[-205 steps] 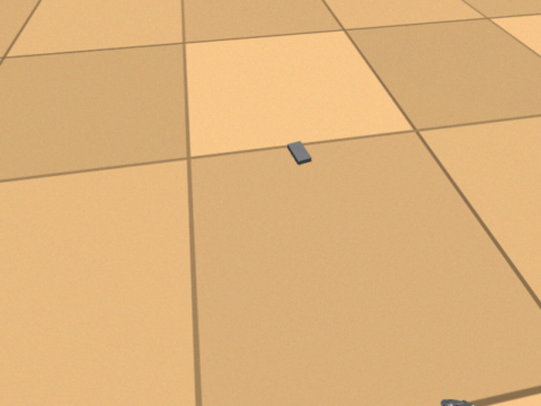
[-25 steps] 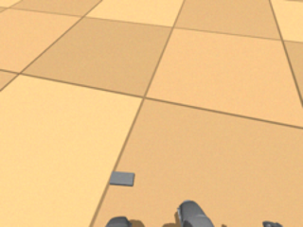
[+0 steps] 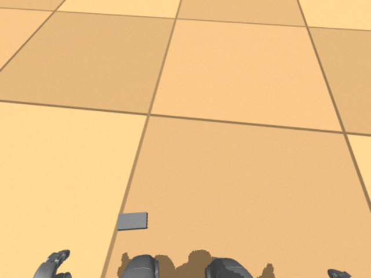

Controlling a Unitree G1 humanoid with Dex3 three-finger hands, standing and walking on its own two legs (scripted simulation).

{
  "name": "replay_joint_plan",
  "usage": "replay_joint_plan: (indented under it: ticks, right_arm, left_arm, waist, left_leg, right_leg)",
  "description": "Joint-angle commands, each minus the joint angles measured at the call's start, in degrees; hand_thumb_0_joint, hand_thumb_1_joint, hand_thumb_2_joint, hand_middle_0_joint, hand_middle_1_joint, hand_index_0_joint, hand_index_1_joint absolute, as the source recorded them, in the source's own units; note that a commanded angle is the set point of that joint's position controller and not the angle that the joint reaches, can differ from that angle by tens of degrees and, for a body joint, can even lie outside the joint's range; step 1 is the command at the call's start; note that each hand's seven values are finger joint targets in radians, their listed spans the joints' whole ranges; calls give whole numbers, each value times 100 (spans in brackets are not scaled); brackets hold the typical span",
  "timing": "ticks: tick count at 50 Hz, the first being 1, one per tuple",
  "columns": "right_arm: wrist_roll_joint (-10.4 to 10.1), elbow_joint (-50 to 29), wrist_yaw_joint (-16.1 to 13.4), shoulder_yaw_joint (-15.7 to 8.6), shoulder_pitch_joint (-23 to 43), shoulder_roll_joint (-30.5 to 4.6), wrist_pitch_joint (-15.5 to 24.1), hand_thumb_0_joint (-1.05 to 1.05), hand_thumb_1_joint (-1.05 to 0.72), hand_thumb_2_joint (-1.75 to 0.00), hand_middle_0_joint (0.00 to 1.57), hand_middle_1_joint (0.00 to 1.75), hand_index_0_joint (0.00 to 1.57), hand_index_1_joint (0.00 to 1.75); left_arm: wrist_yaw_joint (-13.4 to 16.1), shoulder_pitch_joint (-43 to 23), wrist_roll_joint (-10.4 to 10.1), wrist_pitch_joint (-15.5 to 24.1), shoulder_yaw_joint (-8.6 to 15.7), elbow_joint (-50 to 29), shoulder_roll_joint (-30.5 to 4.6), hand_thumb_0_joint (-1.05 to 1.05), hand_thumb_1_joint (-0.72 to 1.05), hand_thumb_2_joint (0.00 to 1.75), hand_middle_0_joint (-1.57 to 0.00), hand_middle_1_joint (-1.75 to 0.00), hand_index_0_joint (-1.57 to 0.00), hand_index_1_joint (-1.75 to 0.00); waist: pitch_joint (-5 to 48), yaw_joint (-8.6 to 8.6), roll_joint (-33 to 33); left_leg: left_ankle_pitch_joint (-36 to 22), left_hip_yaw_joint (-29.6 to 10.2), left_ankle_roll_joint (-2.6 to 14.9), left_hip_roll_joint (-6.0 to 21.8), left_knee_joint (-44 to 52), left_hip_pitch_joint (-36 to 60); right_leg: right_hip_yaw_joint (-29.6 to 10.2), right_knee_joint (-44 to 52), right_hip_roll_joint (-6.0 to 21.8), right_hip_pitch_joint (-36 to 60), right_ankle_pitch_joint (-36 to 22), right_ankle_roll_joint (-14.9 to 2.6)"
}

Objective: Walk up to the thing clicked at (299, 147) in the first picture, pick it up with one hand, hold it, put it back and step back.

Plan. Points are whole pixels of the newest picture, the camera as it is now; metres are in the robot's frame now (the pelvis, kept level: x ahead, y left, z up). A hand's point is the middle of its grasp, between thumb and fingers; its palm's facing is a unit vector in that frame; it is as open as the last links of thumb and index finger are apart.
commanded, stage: walk up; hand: left
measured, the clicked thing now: (132, 221) +0.42 +0.27 -0.73
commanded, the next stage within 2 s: stand in 1.78 s
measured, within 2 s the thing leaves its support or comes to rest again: neither
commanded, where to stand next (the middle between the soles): +0.05 +0.01 m, yaw +3 degrees
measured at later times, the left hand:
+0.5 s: hand out of the picture +0.06 +0.23 -0.13, palm faces +0.00 -0.93 -0.36, open 7.4 cm
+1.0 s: hand out of the picture +0.10 +0.26 -0.12, palm faces +0.04 -0.95 -0.32, open 7.4 cm
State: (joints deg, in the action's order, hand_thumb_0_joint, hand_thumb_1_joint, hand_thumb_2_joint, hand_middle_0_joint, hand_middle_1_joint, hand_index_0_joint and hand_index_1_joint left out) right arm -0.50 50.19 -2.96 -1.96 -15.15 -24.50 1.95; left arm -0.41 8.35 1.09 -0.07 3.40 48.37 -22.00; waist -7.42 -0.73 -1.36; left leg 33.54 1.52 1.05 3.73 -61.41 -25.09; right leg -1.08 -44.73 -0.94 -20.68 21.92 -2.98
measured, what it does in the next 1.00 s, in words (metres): steps on the spot: left foot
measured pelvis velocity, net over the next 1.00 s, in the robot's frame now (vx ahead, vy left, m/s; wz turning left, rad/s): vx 0.00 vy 0.01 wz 0.03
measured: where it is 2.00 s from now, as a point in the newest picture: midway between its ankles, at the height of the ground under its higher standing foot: outside the picture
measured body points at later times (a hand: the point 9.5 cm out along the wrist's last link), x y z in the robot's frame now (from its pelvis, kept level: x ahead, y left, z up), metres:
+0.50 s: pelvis -0.02 -0.02 +0.01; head +0.01 -0.04 +0.46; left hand +0.06 +0.28 -0.10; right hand +0.07 -0.34 -0.12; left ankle +0.04 +0.14 -0.71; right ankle +0.01 -0.12 -0.71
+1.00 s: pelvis +0.00 +0.01 +0.03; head +0.02 +0.01 +0.48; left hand +0.09 +0.31 -0.10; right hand +0.10 -0.29 -0.10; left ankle +0.04 +0.14 -0.71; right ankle +0.01 -0.12 -0.71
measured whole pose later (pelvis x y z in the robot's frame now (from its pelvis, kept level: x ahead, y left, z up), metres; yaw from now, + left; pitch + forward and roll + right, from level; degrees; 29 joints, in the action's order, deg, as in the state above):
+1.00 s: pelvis +0.00 +0.01 +0.03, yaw +2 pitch -2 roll +0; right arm 0.6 63.5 0.4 0.3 -4.8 -20.1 1.8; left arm -1.0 2.7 -0.2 -0.4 1.7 63.6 -20.3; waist -3.9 0.0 -0.4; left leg 9.1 0.5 -1.1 1.8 -23.6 -12.8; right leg 0.9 -23.6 0.8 -9.2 12.7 0.6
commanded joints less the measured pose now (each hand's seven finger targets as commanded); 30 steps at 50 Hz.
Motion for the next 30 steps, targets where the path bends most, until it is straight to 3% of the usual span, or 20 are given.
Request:
replay_joint_plan:
  ticks: [1, 2, 4, 5, 6, 7, 8, 9, 10, 11, 13, 14, 15, 17, 19, 24, 30]
  right_arm:
    - [13, -61, -3, -227, -444, -967, 173, 0, -90, -90, 20, 30, 20, 30]
    - [21, 12, 8, -224, -520, -925, 188, 0, -90, -90, 20, 30, 20, 30]
    - [40, 152, 10, -266, -732, -917, 225, 0, -90, -90, 20, 30, 20, 30]
    - [116, 153, -8, -312, -708, -1075, 241, 0, -90, -90, 20, 30, 20, 30]
    - [199, 51, -18, -370, -500, -1427, 272, 0, -90, -90, 20, 30, 20, 30]
    - [160, -106, 8, -385, -24, -1774, 286, 0, -90, -90, 20, 30, 20, 30]
    - [170, -142, 36, -436, 400, -1900, 272, 0, -90, -90, 20, 30, 20, 30]
    - [166, -174, 22, -393, 756, -1745, 269, 0, -90, -90, 20, 30, 20, 30]
    - [184, -166, 47, -298, 838, -1533, 245, 0, -90, -90, 20, 30, 20, 30]
    - [155, -96, 69, -209, 802, -1282, 219, 0, -90, -90, 20, 30, 20, 30]
    - [33, -6, 122, -133, 657, -971, 156, 0, -90, -90, 20, 30, 20, 30]
    - [33, 66, 148, -89, 537, -885, 123, 0, -90, -90, 20, 30, 20, 30]
    - [41, 163, 148, -109, 485, -895, 89, 0, -90, -90, 20, 30, 20, 30]
    - [74, 289, 210, -142, 659, -952, 103, 0, -90, -90, 20, 30, 20, 30]
    - [56, 354, 246, -118, 750, -966, 105, 0, -90, -90, 20, 30, 20, 30]
    - [71, 577, 262, -60, 879, -843, 36, 0, -90, -90, 20, 30, 20, 30]
    - [114, 833, 295, -39, 986, -915, 35, 0, -90, -90, 20, 30, 20, 30]
  left_arm:
    - [106, -32, 34, 106, 302, -330, -1323, 0, 90, 90, -20, -30, -20, -30]
    - [93, -145, 5, 96, 280, -341, -1319, 0, 90, 90, -20, -30, -20, -30]
    - [68, -398, -83, 43, 249, -339, -1272, 0, 90, 90, -20, -30, -20, -30]
    - [56, -473, -120, 12, 213, -354, -1122, 0, 90, 90, -20, -30, -20, -30]
    - [42, -329, -157, -27, 164, -356, -902, 0, 90, 90, -20, -30, -20, -30]
    - [81, -48, -153, -97, 173, -202, -948, 0, 90, 90, -20, -30, -20, -30]
    - [110, -66, -102, -119, 264, -46, -1231, 0, 90, 90, -20, -30, -20, -30]
    - [72, 100, -73, -86, 285, 94, -1224, 0, 90, 90, -20, -30, -20, -30]
    - [20, 162, -74, -26, 320, 207, -1185, 0, 90, 90, -20, -30, -20, -30]
    - [7, 191, -60, 48, 326, 277, -1124, 0, 90, 90, -20, -30, -20, -30]
    - [17, -28, -28, 150, 305, 238, -1296, 0, 90, 90, -20, -30, -20, -30]
    - [39, -285, -28, 204, 271, 210, -1387, 0, 90, 90, -20, -30, -20, -30]
    - [44, -578, -41, 204, 242, 219, -1485, 0, 90, 90, -20, -30, -20, -30]
    - [25, -686, -57, 169, 165, 279, -1249, 0, 90, 90, -20, -30, -20, -30]
    - [34, -636, -70, 183, 142, 411, -1197, 0, 90, 90, -20, -30, -20, -30]
    - [35, -739, -61, 166, 134, 619, -1216, 0, 90, 90, -20, -30, -20, -30]
    - [11, -817, -96, 119, 124, 826, -1078, 0, 90, 90, -20, -30, -20, -30]
  waist:
    - [621, 56, -484]
    - [734, -11, -529]
    - [917, -237, -514]
    - [921, -259, -313]
    - [908, -144, 407]
    - [828, 38, 906]
    - [579, 69, 954]
    - [545, 294, 820]
    - [547, 378, 617]
    - [633, 436, 564]
    - [806, 174, -53]
    - [783, 17, -130]
    - [855, -99, -275]
    - [690, -98, -127]
    - [853, -16, -221]
    - [727, 6, -522]
    - [633, 36, -85]
  left_leg:
    - [-845, 133, 46, -6, 1343, 260]
    - [-1251, 188, 40, -52, 1787, 628]
    - [-2457, 144, 86, -168, 2828, 1403]
    - [-2622, -419, 172, 106, 3127, 1636]
    - [-2433, -1896, 521, 992, 3682, 1700]
    - [-1912, -2984, 1269, 2027, 4175, 969]
    - [-1676, -3229, 1632, 2284, 4222, 361]
    - [-1675, -2740, 1504, 2026, 3951, 19]
    - [-1818, -1780, 1064, 1353, 3634, -92]
    - [-2334, -1145, 573, 884, 3246, 40]
    - [-2353, -390, 57, 97, 2222, 303]
    - [-1811, -296, -36, -48, 2203, 220]
    - [-1225, -264, 20, -61, 2457, 690]
    - [-1635, -381, 70, 43, 2864, 1441]
    - [-2165, -510, 149, 170, 2936, 1310]
    - [-2051, -391, 45, 51, 3209, 1374]
    - [-1790, -620, 36, 205, 3712, 1478]
  right_leg:
    - [-1164, 1073, 1066, 199, -3275, -1092]
    - [-1016, 895, 1012, 132, -3217, -1014]
    - [-850, 524, 913, -144, -2523, -671]
    - [-795, 261, 801, -507, -1951, -439]
    - [-583, -327, 371, -1005, -1020, -93]
    - [-152, -787, 36, -613, 813, 87]
    - [-371, -1160, 307, -238, 1157, 112]
    - [-438, -744, 495, 298, 730, 89]
    - [-260, 33, 347, 624, 478, 7]
    - [-333, 777, 368, 799, -432, -79]
    - [-1548, 1707, 929, 690, -1052, -338]
    - [-2001, 1963, 1299, 685, -954, -480]
    - [-1889, 1943, 1482, 195, -786, -644]
    - [-1410, 2007, 1108, -468, -303, -297]
    - [-999, 1962, 872, 50, -604, -108]
    - [-1034, 2353, 978, 146, -373, -91]
    - [-820, 2649, 820, 183, 370, 7]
